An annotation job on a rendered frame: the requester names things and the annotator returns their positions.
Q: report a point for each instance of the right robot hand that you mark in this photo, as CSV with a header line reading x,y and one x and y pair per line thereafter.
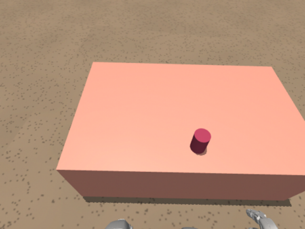
x,y
261,219

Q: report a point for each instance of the can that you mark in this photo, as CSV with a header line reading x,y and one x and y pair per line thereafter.
x,y
200,140

